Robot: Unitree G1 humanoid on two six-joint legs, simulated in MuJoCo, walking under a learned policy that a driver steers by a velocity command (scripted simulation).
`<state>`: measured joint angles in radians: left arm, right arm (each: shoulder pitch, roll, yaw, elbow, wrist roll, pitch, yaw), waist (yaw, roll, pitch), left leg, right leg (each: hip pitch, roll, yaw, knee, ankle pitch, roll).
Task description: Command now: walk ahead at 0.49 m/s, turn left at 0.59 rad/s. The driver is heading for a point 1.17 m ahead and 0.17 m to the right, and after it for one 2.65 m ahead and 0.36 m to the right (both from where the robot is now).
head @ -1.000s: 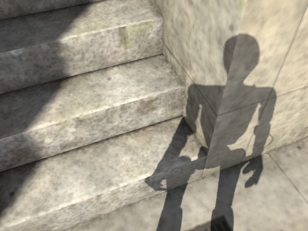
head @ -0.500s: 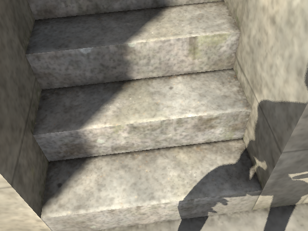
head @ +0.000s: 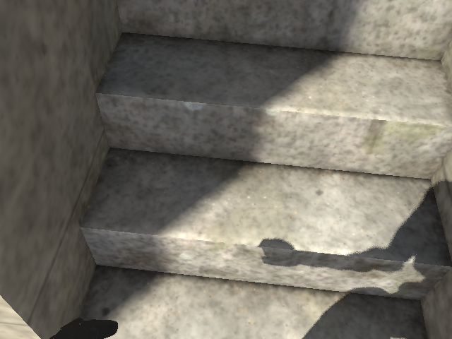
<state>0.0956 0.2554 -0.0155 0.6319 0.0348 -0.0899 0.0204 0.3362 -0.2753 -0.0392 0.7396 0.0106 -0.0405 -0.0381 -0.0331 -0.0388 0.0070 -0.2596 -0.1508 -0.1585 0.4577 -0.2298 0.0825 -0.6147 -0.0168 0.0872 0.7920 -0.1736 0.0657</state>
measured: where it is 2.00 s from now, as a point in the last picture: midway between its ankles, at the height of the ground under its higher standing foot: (187, 310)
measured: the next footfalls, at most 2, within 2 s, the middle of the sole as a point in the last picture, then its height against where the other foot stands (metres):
right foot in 0.10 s outside the picture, level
left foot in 0.66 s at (136, 337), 0.19 m higher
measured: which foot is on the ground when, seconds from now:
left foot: down 0.00-0.10, up 0.12-0.64, down 0.66-1.00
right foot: up 0.00-0.08, down 0.10-0.68, up 0.70-1.00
